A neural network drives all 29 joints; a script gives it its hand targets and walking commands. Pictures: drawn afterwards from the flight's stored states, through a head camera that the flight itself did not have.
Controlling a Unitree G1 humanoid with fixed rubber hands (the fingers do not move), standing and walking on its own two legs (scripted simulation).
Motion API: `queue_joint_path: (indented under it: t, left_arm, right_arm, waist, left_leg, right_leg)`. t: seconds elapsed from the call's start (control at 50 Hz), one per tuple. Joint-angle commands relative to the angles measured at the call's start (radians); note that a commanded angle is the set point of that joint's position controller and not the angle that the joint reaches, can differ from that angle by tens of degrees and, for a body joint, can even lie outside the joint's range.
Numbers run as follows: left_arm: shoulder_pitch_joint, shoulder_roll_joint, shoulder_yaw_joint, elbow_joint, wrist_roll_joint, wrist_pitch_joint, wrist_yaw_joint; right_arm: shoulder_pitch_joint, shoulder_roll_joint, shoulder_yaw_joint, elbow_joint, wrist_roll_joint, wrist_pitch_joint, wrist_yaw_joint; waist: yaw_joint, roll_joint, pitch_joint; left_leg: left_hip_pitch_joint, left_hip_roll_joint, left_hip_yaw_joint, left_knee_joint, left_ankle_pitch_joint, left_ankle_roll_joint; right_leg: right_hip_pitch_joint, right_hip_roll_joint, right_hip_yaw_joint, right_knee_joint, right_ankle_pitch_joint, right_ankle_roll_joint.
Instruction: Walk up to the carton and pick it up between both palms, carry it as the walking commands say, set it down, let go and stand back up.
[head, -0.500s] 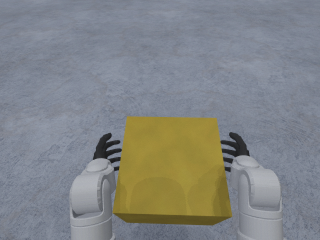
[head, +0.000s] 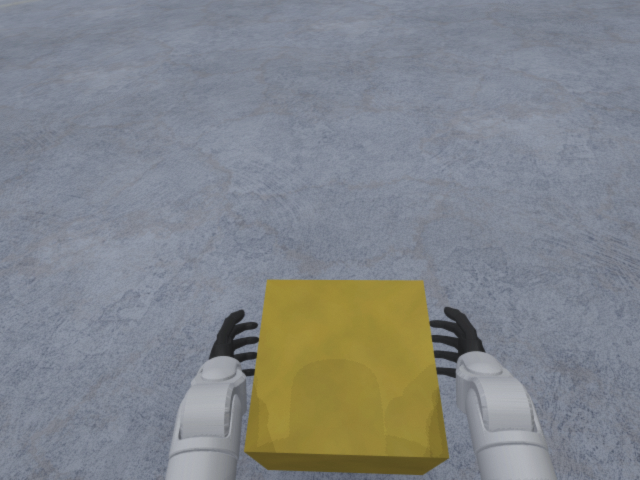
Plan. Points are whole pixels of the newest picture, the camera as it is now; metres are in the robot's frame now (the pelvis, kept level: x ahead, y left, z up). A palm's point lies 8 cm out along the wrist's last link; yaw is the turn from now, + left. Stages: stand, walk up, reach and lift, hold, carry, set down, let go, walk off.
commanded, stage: hold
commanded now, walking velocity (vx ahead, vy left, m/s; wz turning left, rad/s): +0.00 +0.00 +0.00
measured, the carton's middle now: (344, 376) +0.29 -0.01 -0.07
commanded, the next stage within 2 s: set down in 0.30 s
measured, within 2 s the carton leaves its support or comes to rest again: neither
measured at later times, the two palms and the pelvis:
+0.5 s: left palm (216, 358) +0.27 +0.15 +0.04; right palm (465, 335) +0.29 -0.16 +0.03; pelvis -0.02 -0.02 +0.00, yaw +2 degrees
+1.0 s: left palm (231, 343) +0.33 +0.16 -0.02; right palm (449, 339) +0.32 -0.16 -0.03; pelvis +0.03 +0.00 +0.00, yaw +2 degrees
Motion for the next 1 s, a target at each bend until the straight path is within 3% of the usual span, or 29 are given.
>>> queue_joint_path:
  t: [0.0, 0.04, 0.06, 0.08, 0.12, 0.14, 0.16, 0.26, 0.3, 0.34, 0.36, 0.4, 0.42, 0.44, 0.46, 0.48, 0.5, 0.54, 0.58, 0.62, 0.64, 0.68, 0.72, 0.76, 0.8, 0.88, 0.9, 0.94, 0.98]
  left_arm:
    - [-0.678, -0.963, -0.577, -0.135, -0.288, -0.103, -0.269]
    - [-0.624, -0.94, -0.496, -0.001, -0.242, -0.084, -0.28]
    - [-0.536, -0.935, -0.442, 0.105, -0.193, -0.065, -0.283]
    - [-0.62, -0.92, -0.435, 0.135, -0.201, -0.065, -0.29]
    - [-0.653, -0.909, -0.372, 0.19, -0.178, -0.055, -0.304]
    - [-0.656, -0.93, -0.387, 0.19, -0.185, -0.058, -0.315]
    - [-0.712, -0.927, -0.382, 0.153, -0.191, -0.07, -0.321]
    - [-0.819, -0.991, -0.505, 0.019, -0.283, -0.095, -0.361]
    - [-0.919, -1.003, -0.386, 0.068, -0.231, -0.099, -0.352]
    - [-0.984, -0.951, -0.308, 0.222, -0.195, -0.1, -0.372]
    - [-0.97, -0.909, -0.234, 0.283, -0.159, -0.109, -0.367]
    - [-0.987, -0.879, -0.199, 0.343, -0.128, -0.135, -0.383]
    - [-0.999, -0.92, -0.181, 0.4, -0.13, -0.144, -0.393]
    - [-1.002, -0.902, -0.151, 0.386, -0.114, -0.166, -0.401]
    - [-1.037, -0.924, -0.177, 0.385, -0.128, -0.173, -0.406]
    - [-1.069, -0.919, -0.16, 0.408, -0.126, -0.181, -0.415]
    - [-1.026, -0.911, -0.13, 0.429, -0.1, -0.182, -0.409]
    - [-0.982, -0.935, -0.108, 0.519, -0.091, -0.189, -0.417]
    - [-0.97, -0.926, -0.119, 0.481, -0.091, -0.208, -0.41]
    - [-0.951, -0.922, -0.121, 0.473, -0.082, -0.217, -0.401]
    - [-0.849, -0.898, -0.059, 0.547, -0.037, -0.211, -0.385]
    - [-0.857, -0.926, -0.12, 0.486, -0.053, -0.247, -0.376]
    - [-0.816, -0.91, -0.102, 0.506, -0.04, -0.263, -0.371]
    - [-0.823, -0.905, -0.154, 0.433, -0.045, -0.29, -0.348]
    - [-0.716, -0.862, -0.154, 0.454, -0.025, -0.293, -0.343]
    - [-0.608, -0.869, -0.18, 0.453, -0.056, -0.349, -0.321]
    - [-0.594, -0.871, -0.194, 0.437, -0.065, -0.372, -0.321]
    - [-0.511, -0.86, -0.179, 0.445, -0.048, -0.409, -0.306]
    - [-0.494, -0.876, -0.183, 0.469, -0.036, -0.445, -0.293]
  right_arm:
    - [-0.648, 0.902, 0.57, -0.152, 0.251, -0.113, 0.313]
    - [-0.649, 0.877, 0.526, -0.072, 0.214, -0.087, 0.32]
    - [-0.715, 0.855, 0.537, -0.092, 0.223, -0.086, 0.323]
    - [-0.717, 0.839, 0.47, -0.007, 0.195, -0.079, 0.321]
    - [-0.783, 0.834, 0.447, 0.049, 0.185, -0.073, 0.341]
    - [-0.725, 0.841, 0.417, 0.064, 0.158, -0.067, 0.34]
    - [-0.757, 0.883, 0.445, 0.068, 0.181, -0.073, 0.349]
    - [-0.744, 1.009, 0.468, -0.005, 0.209, -0.091, 0.35]
    - [-0.966, 1.033, 0.476, 0.051, 0.214, -0.085, 0.362]
    - [-0.951, 1.036, 0.36, 0.214, 0.177, -0.08, 0.367]
    - [-0.96, 1.048, 0.368, 0.25, 0.171, -0.084, 0.368]
    - [-0.978, 1.063, 0.316, 0.318, 0.153, -0.106, 0.367]
    - [-1.005, 1.053, 0.277, 0.337, 0.134, -0.122, 0.364]
    - [-1.037, 1.127, 0.343, 0.303, 0.172, -0.143, 0.364]
    - [-0.985, 1.06, 0.239, 0.369, 0.125, -0.147, 0.361]
    - [-0.951, 1.079, 0.199, 0.41, 0.096, -0.152, 0.355]
    - [-0.93, 1.084, 0.189, 0.444, 0.099, -0.157, 0.365]
    - [-0.974, 1.01, 0.148, 0.423, 0.067, -0.181, 0.342]
    - [-0.978, 1.031, 0.188, 0.388, 0.086, -0.205, 0.35]
    - [-0.94, 0.972, 0.131, 0.422, 0.04, -0.212, 0.351]
    - [-0.933, 0.963, 0.165, 0.433, 0.08, -0.22, 0.357]
    - [-0.911, 0.928, 0.161, 0.374, 0.053, -0.252, 0.354]
    - [-0.866, 0.907, 0.121, 0.417, 0.016, -0.261, 0.347]
    - [-0.819, 0.917, 0.14, 0.422, 0.04, -0.29, 0.35]
    - [-0.667, 0.879, 0.09, 0.478, -0.027, -0.296, 0.329]
    - [-0.625, 0.853, 0.17, 0.386, -0.004, -0.362, 0.321]
    - [-0.585, 0.847, 0.169, 0.363, -0.014, -0.384, 0.312]
    - [-0.628, 0.874, 0.257, 0.302, 0.029, -0.429, 0.311]
    - [-0.649, 0.823, 0.267, 0.288, 0.029, -0.467, 0.307]
  waist:
    - [-0.038, -0.06, -0.371]
    - [-0.012, -0.098, -0.28]
    - [0.051, -0.08, -0.225]
    - [0.001, -0.058, -0.175]
    - [0.034, -0.101, -0.161]
    - [-0.023, -0.083, -0.148]
    - [0.019, -0.058, -0.168]
    - [-0.067, -0.08, -0.308]
    - [0.044, -0.067, -0.222]
    - [0.017, -0.038, -0.18]
    - [0.07, -0.06, -0.127]
    - [0.072, -0.03, -0.165]
    - [0.037, -0.093, -0.186]
    - [0.139, -0.065, -0.205]
    - [0.017, -0.124, -0.188]
    - [0.005, -0.102, -0.163]
    - [0.047, -0.037, -0.188]
    - [0.002, -0.126, -0.16]
    - [0.047, -0.037, -0.145]
    - [0.001, -0.048, -0.125]
    - [0.062, 0.008, -0.125]
    - [-0.001, -0.031, -0.162]
    - [-0.002, -0.067, -0.171]
    - [0.001, 0.043, -0.175]
    - [-0.038, -0.017, -0.211]
    - [-0.009, -0.018, -0.31]
    - [-0.052, -0.055, -0.353]
    - [0.038, -0.011, -0.484]
    - [0.035, -0.019, -0.491]
  left_leg:
    - [0.067, 0.01, -0.255, -0.228, 0.182, -0.024]
    - [0.002, 0.009, -0.244, -0.251, 0.084, -0.006]
    - [-0.03, 0.009, -0.233, -0.261, 0.035, 0.0]
    - [-0.016, 0.013, -0.233, -0.274, -0.004, 0.001]
    - [-0.039, 0.014, -0.236, -0.3, -0.109, 0.009]
    - [-0.044, 0.046, -0.259, -0.321, -0.105, 0.015]
    - [-0.037, 0.037, -0.246, -0.316, -0.042, 0.012]
    - [0.032, 0.01, -0.228, -0.259, 0.134, -0.009]
    - [-0.124, 0.027, -0.21, -0.245, -0.09, 0.02]
    - [-0.169, 0.022, -0.194, -0.224, -0.204, 0.024]
    - [-0.2, 0.024, -0.186, -0.218, -0.241, 0.035]
    - [-0.193, 0.033, -0.187, -0.204, -0.251, 0.04]
    - [-0.159, 0.024, -0.186, -0.178, -0.214, 0.036]
    - [-0.16, 0.001, -0.146, -0.135, -0.149, 0.036]
    - [-0.151, 0.013, -0.176, -0.15, -0.148, 0.027]
    - [-0.145, 0.011, -0.171, -0.144, -0.178, 0.029]
    - [-0.17, 0.025, -0.171, -0.17, -0.175, 0.025]
    - [-0.174, 0.028, -0.176, -0.15, -0.172, 0.022]
    - [-0.215, 0.04, -0.179, -0.176, -0.152, 0.031]
    - [-0.205, 0.042, -0.195, -0.191, -0.159, 0.022]
    - [-0.217, 0.04, -0.189, -0.189, -0.147, 0.026]
    - [-0.174, 0.044, -0.208, -0.196, -0.055, 0.023]
    - [-0.17, 0.022, -0.191, -0.165, -0.01, 0.008]
    - [-0.172, 0.025, -0.191, -0.17, 0.055, 0.003]
    - [-0.129, 0.009, -0.207, -0.132, 0.208, -0.01]
    - [-0.114, 0.006, -0.208, -0.093, 0.406, -0.02]
    - [-0.091, -0.004, -0.221, -0.09, 0.495, -0.024]
    - [-0.086, -0.018, -0.214, -0.05, 0.557, -0.027]
    - [-0.168, -0.024, -0.217, -0.029, 0.631, -0.04]
  right_leg:
    - [0.327, 0.049, 0.033, -0.068, 0.174, 0.005]
    - [0.347, 0.04, 0.033, -0.082, 0.111, 0.006]
    - [0.349, 0.03, 0.053, -0.084, 0.07, 0.006]
    - [0.312, 0.024, 0.058, -0.101, 0.018, -0.007]
    - [0.311, 0.02, 0.062, -0.112, -0.091, -0.007]
    - [0.328, 0.036, 0.04, -0.087, -0.013, 0.004]
    - [0.346, 0.025, 0.05, -0.097, 0.035, 0.003]
    - [0.41, 0.026, 0.067, -0.115, 0.178, 0.012]
    - [0.334, 0.009, 0.109, -0.089, -0.1, -0.011]
    - [0.335, 0.0, 0.125, -0.106, -0.244, -0.015]
    - [0.342, -0.011, 0.151, -0.119, -0.31, -0.006]
    - [0.339, -0.019, 0.163, -0.109, -0.329, -0.001]
    - [0.335, -0.023, 0.176, -0.13, -0.345, -0.013]
    - [0.348, -0.057, 0.231, -0.161, -0.351, -0.022]
    - [0.311, -0.037, 0.189, -0.144, -0.33, -0.01]
    - [0.314, -0.04, 0.199, -0.142, -0.337, -0.021]
    - [0.33, -0.022, 0.172, -0.108, -0.271, -0.007]
    - [0.316, -0.034, 0.189, -0.126, -0.299, -0.014]
    - [0.336, -0.012, 0.159, -0.066, -0.192, -0.012]
    - [0.3, 0.007, 0.121, -0.05, -0.16, -0.016]
    - [0.318, -0.013, 0.153, -0.056, -0.149, -0.014]
    - [0.285, 0.012, 0.105, -0.02, -0.015, -0.018]
    - [0.213, 0.006, 0.114, -0.037, -0.019, -0.017]
    - [0.231, 0.006, 0.117, -0.011, 0.073, -0.021]
    - [0.195, 0.003, 0.116, -0.024, 0.186, -0.024]
    - [0.182, 0.001, 0.138, 0.005, 0.338, -0.02]
    - [0.182, 0.012, 0.142, 0.017, 0.436, -0.016]
    - [0.171, 0.006, 0.159, 0.035, 0.483, -0.016]
    - [0.138, 0.014, 0.153, 0.066, 0.509, -0.015]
